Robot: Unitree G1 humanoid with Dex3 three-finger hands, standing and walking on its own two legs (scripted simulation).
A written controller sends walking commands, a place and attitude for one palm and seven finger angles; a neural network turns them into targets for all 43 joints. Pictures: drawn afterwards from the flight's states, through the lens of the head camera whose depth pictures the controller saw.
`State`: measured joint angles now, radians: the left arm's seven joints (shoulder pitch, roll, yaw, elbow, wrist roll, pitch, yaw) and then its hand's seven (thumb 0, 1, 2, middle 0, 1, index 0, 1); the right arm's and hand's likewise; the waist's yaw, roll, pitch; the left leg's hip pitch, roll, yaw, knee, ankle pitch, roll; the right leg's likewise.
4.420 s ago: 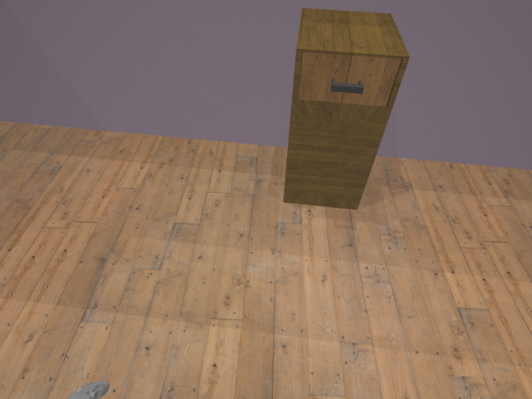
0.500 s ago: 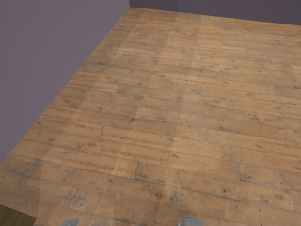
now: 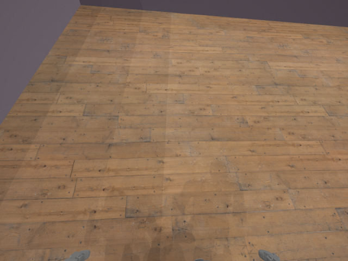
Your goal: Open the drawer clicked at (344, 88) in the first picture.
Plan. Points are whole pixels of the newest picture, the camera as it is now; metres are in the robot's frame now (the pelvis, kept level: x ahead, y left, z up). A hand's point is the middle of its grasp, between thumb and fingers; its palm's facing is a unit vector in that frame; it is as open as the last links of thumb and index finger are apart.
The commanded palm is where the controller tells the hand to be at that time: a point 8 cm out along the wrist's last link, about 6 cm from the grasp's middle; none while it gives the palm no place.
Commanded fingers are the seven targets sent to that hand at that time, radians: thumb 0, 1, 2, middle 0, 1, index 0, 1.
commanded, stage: walk to a spot facing it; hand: left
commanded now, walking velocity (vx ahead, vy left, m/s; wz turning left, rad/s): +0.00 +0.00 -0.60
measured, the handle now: out of the picture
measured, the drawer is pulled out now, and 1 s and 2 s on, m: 0.00 0.00 0.00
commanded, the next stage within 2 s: turn to face it in 1.50 s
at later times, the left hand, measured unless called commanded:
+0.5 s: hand (118, 255) +0.15 +0.14 -0.15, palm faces -0.33 -0.91 -0.25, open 7.4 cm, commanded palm none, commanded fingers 0.00 0.90 0.90 -0.20 -0.30 -0.20 -0.30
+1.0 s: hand out of the picture +0.11 +0.12 -0.15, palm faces -0.46 -0.86 -0.21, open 7.4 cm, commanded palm none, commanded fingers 0.00 0.90 0.90 -0.20 -0.30 -0.20 -0.30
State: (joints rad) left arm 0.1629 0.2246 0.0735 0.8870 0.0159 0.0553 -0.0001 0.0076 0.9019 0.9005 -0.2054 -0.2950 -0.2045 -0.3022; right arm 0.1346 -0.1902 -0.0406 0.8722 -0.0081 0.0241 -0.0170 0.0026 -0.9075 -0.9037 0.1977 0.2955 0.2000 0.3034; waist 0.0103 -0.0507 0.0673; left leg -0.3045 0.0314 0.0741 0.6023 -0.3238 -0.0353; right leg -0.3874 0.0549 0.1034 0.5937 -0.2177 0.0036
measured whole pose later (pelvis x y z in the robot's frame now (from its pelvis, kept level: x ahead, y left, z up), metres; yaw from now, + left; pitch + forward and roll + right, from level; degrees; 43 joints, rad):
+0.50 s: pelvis -0.02 -0.01 +0.00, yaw -20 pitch +0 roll +1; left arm 0.14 0.21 0.08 0.90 0.02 0.06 -0.02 0.01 0.91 0.90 -0.20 -0.29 -0.20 -0.30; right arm 0.28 -0.21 -0.07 0.96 -0.03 0.02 0.00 0.00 -0.90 -0.90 0.20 0.30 0.20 0.30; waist -0.04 0.02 0.09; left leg -0.24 0.20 0.38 0.61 -0.34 -0.03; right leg -0.29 -0.05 -0.09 0.65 -0.35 0.04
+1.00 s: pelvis +0.00 -0.04 +0.02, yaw -34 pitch +0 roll +0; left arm 0.31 0.19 0.06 0.96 0.02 -0.01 -0.01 0.01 0.90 0.90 -0.21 -0.29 -0.20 -0.30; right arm 0.13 -0.25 -0.07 0.91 -0.03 0.04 0.01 0.01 -0.91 -0.90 0.20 0.30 0.20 0.30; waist 0.05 0.00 0.04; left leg -0.44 0.06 0.02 0.85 -0.37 -0.09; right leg -0.18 0.09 0.10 0.42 -0.24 -0.06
